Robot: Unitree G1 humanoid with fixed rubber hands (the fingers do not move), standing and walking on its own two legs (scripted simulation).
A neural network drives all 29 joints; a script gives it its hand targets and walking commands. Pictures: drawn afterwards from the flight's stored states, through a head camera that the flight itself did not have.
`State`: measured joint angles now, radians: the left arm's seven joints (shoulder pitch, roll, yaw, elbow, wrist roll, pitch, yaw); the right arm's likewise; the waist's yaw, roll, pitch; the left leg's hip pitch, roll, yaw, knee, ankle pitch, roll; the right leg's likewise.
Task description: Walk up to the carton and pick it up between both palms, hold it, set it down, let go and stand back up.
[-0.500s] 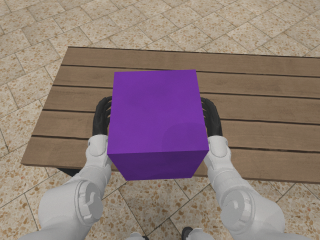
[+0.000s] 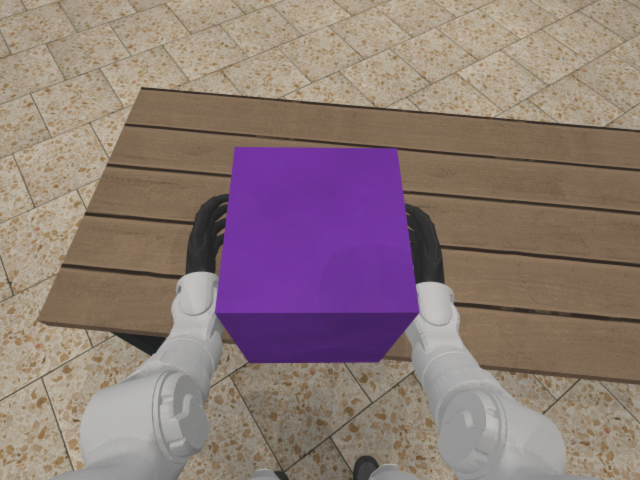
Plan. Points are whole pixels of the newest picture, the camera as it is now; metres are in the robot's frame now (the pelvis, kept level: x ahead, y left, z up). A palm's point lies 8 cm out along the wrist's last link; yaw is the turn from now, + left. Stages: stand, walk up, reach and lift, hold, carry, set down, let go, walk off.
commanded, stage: reach and lift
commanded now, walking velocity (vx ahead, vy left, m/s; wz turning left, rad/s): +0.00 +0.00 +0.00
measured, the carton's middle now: (315, 267) +0.40 +0.01 -0.05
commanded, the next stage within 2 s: none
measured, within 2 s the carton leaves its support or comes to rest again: leaves its support in 1.14 s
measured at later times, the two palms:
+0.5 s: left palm (204, 260) +0.40 +0.15 -0.02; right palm (425, 269) +0.38 -0.14 -0.02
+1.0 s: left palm (206, 269) +0.39 +0.15 -0.02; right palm (429, 272) +0.37 -0.14 -0.02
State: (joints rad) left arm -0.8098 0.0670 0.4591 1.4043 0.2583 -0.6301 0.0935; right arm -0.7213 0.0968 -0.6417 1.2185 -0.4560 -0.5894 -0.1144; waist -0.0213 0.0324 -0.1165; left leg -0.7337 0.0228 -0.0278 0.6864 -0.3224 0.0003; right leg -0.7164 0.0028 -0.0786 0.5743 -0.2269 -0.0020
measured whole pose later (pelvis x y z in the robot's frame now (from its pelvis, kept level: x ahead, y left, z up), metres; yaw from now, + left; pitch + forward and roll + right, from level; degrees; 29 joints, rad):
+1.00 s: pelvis -0.01 +0.00 +0.00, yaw +0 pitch +24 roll -3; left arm -0.84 0.08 0.32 1.51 0.09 -0.69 0.12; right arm -0.78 0.02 -0.50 1.41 -0.34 -0.66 -0.17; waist -0.01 0.02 -0.18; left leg -0.81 0.03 -0.02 0.68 -0.29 -0.01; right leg -0.79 0.01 -0.08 0.56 -0.19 -0.01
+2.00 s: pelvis +0.00 +0.00 +0.03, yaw +0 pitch +2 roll -1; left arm -0.66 0.01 0.24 0.89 0.11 -0.03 0.13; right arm -0.59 0.00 -0.11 0.83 0.05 -0.02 -0.17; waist -0.04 0.01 -0.08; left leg -0.20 0.01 0.00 0.39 -0.22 0.00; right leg -0.19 0.00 -0.06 0.29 -0.13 0.01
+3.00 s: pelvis -0.01 +0.00 +0.03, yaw +2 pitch -8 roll -2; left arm -0.56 -0.07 0.24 0.16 0.34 0.55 0.01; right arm -0.51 0.01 -0.05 0.49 0.11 0.20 -0.17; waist -0.08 -0.05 0.07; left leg -0.01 0.01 -0.03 0.37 -0.22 0.01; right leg 0.02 0.00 -0.08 0.24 -0.12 0.01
